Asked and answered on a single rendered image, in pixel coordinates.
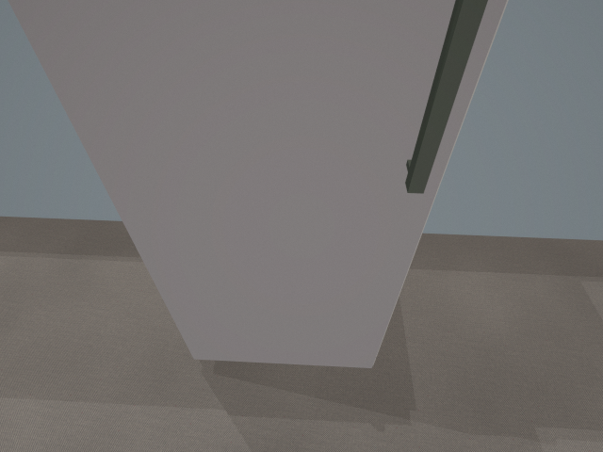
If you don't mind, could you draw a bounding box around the handle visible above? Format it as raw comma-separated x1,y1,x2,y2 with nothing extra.
405,0,488,194

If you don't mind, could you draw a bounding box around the fridge door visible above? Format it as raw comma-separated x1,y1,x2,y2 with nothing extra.
8,0,507,368

